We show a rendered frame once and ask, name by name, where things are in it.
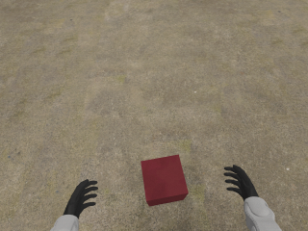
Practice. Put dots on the robot left forearm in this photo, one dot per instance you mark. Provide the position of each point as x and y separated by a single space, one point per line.
66 223

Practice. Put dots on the carton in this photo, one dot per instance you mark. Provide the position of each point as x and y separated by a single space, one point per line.
164 180

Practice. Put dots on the left robot hand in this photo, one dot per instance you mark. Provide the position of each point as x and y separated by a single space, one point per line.
75 204

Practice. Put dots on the robot right forearm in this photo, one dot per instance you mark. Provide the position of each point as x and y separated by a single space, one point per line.
258 215

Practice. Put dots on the right robot hand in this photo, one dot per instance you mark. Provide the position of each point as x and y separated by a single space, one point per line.
246 188

